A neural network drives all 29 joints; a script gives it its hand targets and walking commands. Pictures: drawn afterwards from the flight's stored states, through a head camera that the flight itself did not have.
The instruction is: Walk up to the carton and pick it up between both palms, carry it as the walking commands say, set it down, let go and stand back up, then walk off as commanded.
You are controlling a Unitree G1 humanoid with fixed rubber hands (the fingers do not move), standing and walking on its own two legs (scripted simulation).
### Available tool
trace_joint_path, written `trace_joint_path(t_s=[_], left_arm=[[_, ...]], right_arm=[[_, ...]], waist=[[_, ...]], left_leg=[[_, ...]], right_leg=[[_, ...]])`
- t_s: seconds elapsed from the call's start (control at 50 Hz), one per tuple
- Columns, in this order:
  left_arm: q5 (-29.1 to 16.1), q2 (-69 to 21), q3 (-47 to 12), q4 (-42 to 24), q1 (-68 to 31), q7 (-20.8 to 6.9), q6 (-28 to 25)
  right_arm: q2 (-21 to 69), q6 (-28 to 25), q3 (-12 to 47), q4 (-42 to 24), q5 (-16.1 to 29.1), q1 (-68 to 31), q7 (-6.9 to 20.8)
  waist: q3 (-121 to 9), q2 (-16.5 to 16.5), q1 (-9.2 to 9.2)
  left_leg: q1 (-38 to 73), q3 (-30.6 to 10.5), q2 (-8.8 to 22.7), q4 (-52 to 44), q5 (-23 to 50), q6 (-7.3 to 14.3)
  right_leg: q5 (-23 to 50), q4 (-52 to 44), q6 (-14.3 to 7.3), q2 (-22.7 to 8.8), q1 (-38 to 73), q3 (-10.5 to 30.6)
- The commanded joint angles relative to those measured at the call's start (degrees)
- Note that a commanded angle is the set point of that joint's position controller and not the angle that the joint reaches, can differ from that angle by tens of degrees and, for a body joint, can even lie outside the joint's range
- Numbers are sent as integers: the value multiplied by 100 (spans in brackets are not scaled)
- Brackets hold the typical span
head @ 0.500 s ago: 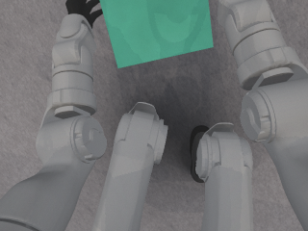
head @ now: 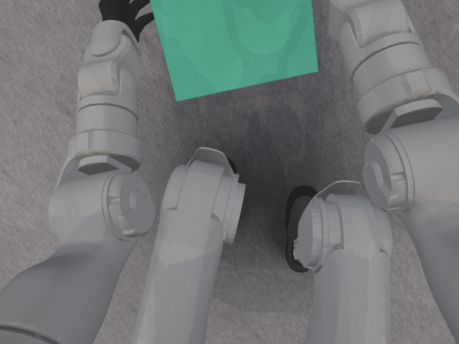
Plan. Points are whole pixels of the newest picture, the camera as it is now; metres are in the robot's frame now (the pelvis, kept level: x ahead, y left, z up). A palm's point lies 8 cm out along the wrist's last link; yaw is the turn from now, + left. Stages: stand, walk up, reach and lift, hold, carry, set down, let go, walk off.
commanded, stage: set down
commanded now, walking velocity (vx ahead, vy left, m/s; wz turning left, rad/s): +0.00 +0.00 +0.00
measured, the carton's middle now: (233, 4) +0.53 +0.13 -0.26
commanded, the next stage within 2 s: none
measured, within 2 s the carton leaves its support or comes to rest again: rests again in 0.08 s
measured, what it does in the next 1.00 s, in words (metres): stands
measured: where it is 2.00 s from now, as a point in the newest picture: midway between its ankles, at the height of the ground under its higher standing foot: (256, 227)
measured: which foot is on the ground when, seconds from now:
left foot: down 0.00-1.00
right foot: down 0.00-1.00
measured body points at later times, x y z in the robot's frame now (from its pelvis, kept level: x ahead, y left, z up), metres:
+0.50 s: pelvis +0.00 +0.00 -0.01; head +0.37 +0.03 +0.23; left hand +0.48 +0.27 -0.20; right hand +0.58 -0.01 -0.20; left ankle +0.12 +0.12 -0.34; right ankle +0.09 -0.09 -0.34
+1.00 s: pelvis -0.01 +0.01 -0.01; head +0.37 +0.03 +0.22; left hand +0.47 +0.29 -0.20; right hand +0.58 -0.02 -0.20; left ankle +0.12 +0.12 -0.34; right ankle +0.09 -0.09 -0.34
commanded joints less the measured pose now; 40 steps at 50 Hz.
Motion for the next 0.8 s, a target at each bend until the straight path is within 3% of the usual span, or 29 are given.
trace_joint_path(t_s=[0.0,0.36,0.52,0.62,0.78], left_arm=[[-451,-3566,-1812,-469,-3427,-1249,-212],[-488,-3318,-1643,-118,-3393,-1253,-307],[-510,-2698,-1458,59,-3216,-1068,-430],[-564,-1761,-1248,321,-2860,-755,-595],[-690,1222,-352,908,-1698,244,-984]], right_arm=[[4655,-269,897,-884,360,-2324,1238],[4362,-282,789,-689,273,-2288,1304],[3667,-334,734,-719,305,-2311,1203],[2603,-409,685,-707,387,-2304,991],[-576,-452,432,-624,628,-2012,236]], waist=[[-5874,-747,687],[-5372,-735,597],[-5400,-755,634],[-5485,-789,706],[-5843,-799,959]], left_leg=[[2943,67,-308,-666,2722,3],[2637,44,-254,-542,2450,26],[2698,56,-233,-507,2419,8],[2800,47,-202,-517,2402,5],[3170,49,-70,-625,2536,-40]], right_leg=[[1884,-985,-15,-27,1939,158],[1734,-890,-47,-127,1897,213],[1667,-859,-24,-178,2063,209],[1615,-850,24,-251,2257,228],[1618,-859,160,-466,2592,292]])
